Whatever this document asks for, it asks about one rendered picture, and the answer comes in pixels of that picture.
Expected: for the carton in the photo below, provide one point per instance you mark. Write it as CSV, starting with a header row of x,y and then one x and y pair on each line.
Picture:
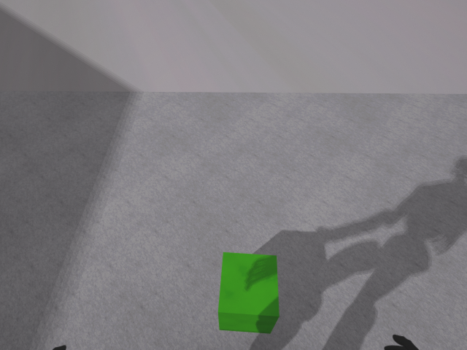
x,y
249,300

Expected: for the robot right hand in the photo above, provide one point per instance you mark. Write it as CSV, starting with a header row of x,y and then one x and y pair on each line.
x,y
406,344

